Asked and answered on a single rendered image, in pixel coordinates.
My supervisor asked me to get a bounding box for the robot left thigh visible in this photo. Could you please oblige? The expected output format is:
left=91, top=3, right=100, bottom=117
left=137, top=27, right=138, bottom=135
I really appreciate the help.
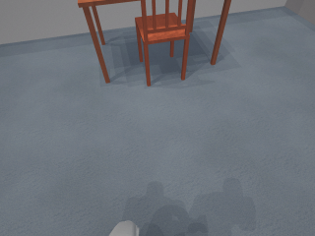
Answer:
left=109, top=221, right=140, bottom=236

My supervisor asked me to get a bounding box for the chair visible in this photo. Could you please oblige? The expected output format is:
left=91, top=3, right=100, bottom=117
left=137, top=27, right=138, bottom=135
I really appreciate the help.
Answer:
left=135, top=0, right=193, bottom=87

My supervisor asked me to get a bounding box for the table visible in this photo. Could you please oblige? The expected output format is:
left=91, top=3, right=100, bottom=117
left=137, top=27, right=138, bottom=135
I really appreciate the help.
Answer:
left=78, top=0, right=231, bottom=84

